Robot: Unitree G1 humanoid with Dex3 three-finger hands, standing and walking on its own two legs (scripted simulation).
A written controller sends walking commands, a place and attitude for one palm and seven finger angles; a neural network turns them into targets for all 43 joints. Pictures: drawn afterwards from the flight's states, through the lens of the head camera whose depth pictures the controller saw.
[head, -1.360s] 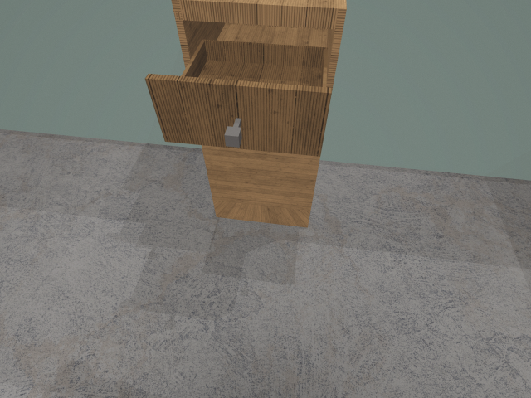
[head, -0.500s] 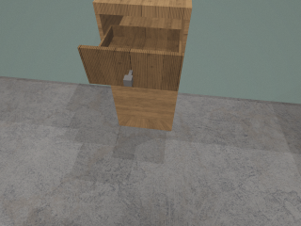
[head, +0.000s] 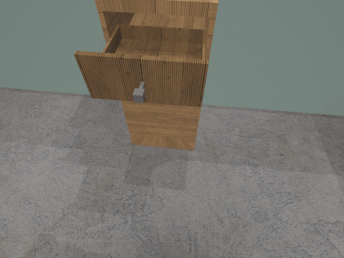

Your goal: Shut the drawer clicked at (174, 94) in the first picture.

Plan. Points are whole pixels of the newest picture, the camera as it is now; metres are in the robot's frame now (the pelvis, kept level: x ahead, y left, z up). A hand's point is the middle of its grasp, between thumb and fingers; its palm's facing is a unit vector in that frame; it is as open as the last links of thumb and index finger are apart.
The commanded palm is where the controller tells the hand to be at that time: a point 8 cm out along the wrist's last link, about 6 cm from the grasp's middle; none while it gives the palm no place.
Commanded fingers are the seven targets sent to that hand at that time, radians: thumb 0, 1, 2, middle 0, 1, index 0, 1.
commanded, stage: take the last steps up to it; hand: left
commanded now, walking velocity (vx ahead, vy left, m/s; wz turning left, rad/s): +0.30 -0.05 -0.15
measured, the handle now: (140, 91) +0.56 +0.13 +0.04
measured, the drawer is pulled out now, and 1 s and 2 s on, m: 0.28 0.28 0.28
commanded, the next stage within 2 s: come to a stop and stand still in 0.52 s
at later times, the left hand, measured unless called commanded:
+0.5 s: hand (120, 224) +0.22 +0.16 -0.16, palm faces -0.03 -0.97 -0.22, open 7.4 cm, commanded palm none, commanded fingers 0.00 0.90 0.90 -0.20 -0.30 -0.20 -0.30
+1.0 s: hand (134, 206) +0.27 +0.13 -0.15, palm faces -0.01 -0.97 -0.26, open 7.3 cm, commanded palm none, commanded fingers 0.00 0.90 0.90 -0.20 -0.30 -0.20 -0.30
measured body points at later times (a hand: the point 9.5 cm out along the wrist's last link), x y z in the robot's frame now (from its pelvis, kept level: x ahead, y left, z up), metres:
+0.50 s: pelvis +0.13 -0.03 +0.00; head +0.17 -0.04 +0.44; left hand +0.23 +0.22 -0.15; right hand +0.08 -0.25 -0.16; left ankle +0.09 +0.13 -0.71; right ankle +0.16 -0.15 -0.73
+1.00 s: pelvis +0.22 -0.06 +0.02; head +0.29 -0.08 +0.46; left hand +0.27 +0.18 -0.13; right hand +0.29 -0.31 -0.14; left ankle +0.21 +0.08 -0.67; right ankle +0.18 -0.15 -0.73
